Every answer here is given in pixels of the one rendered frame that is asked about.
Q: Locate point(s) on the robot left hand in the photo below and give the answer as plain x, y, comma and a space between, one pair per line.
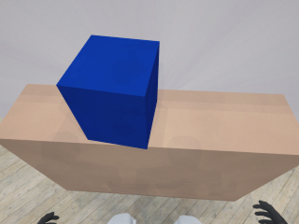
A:
48, 217

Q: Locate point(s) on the carton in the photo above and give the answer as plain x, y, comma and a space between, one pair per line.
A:
111, 88

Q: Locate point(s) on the robot right hand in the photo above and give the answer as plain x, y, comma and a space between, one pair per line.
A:
272, 213

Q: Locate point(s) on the pedestal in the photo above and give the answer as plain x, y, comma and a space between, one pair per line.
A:
203, 145

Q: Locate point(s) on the robot left thigh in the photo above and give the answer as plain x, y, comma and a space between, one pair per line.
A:
122, 219

